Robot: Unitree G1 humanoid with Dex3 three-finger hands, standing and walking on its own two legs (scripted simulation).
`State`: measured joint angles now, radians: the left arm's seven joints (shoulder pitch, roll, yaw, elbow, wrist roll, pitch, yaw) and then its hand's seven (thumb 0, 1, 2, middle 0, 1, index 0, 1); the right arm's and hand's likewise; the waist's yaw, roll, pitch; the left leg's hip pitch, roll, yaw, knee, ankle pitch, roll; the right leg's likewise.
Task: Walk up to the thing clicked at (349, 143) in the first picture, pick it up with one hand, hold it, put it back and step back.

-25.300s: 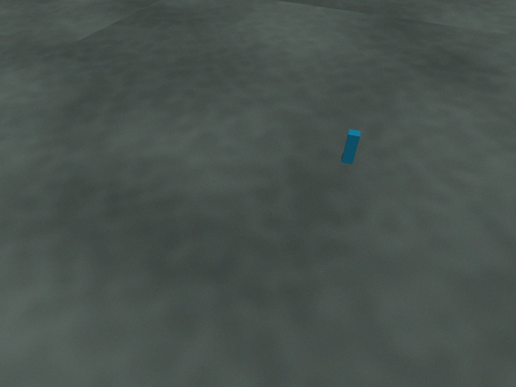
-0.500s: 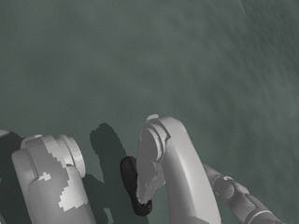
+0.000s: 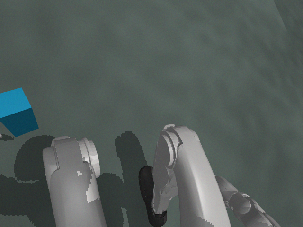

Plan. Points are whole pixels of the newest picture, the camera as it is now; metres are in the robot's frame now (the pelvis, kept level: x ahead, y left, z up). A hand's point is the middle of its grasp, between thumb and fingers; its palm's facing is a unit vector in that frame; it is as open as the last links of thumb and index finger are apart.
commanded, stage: rise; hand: left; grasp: from the side
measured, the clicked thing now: (18, 115) +0.40 +0.29 -0.20
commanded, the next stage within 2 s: home in 0.10 s
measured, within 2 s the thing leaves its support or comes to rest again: neither
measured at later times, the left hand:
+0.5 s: hand out of the picture +0.29 +0.40 +0.02, palm faces +0.37 -0.78 -0.50, open 17.3 cm
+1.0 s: hand out of the picture +0.24 +0.28 +0.23, palm faces +0.36 -0.85 -0.39, open 17.5 cm
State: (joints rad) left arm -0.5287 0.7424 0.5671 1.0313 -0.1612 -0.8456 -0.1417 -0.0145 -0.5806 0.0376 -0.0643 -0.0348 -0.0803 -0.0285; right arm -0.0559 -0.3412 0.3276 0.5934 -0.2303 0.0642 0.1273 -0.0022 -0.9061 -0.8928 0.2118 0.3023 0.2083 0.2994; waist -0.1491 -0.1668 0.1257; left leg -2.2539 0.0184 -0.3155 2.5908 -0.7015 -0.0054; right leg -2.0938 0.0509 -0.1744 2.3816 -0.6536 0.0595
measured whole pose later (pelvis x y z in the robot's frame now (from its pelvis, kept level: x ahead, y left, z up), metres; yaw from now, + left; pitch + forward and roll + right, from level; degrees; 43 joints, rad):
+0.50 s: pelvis +0.01 -0.01 +0.10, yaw +8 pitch +33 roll -7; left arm -0.27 0.61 0.46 0.61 0.05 -0.18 -0.02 -0.01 -0.50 0.07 -0.06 -0.05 -0.06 -0.06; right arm 0.08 -0.27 0.02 0.59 0.01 0.16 0.05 0.00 -0.90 -0.90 0.21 0.30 0.21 0.30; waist -0.03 -0.01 -0.11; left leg -2.12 0.05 -0.11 2.20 -0.66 0.00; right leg -2.04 0.00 -0.04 2.12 -0.66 0.05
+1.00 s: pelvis +0.07 -0.01 +0.33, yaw +13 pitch +23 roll -3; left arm 0.16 0.31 0.15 0.27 -0.01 0.17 0.15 -0.01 -0.54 0.05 -0.06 -0.05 -0.06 -0.05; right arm 0.16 -0.24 0.01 0.50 0.05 0.02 -0.13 0.00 -0.90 -0.90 0.21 0.30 0.20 0.30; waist -0.03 0.00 -0.17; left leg -1.23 0.06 -0.06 1.43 -0.59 -0.03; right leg -1.18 -0.02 -0.05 1.38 -0.59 0.02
